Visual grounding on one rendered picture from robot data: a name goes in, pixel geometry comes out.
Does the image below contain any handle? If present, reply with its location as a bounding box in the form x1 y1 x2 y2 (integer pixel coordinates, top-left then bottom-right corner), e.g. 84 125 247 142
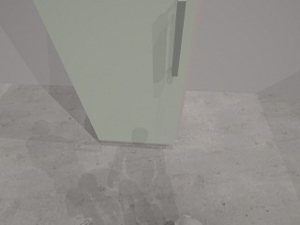
172 0 187 77

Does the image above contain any fridge door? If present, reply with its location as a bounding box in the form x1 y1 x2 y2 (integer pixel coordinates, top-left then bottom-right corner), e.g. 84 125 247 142
33 0 198 144

